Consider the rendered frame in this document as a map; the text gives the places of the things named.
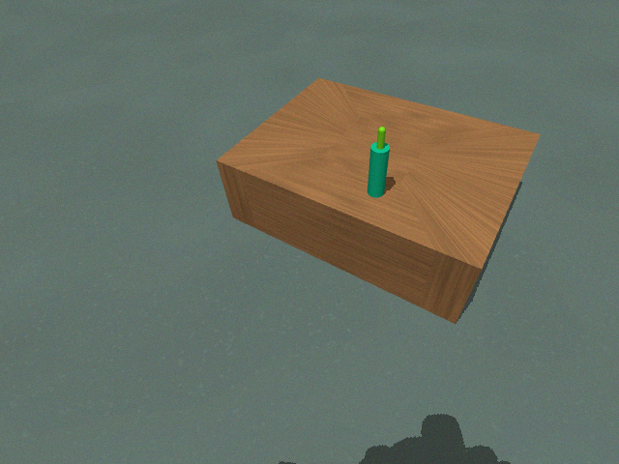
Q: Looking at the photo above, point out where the bottle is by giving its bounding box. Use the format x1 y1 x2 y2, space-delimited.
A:
368 127 390 198

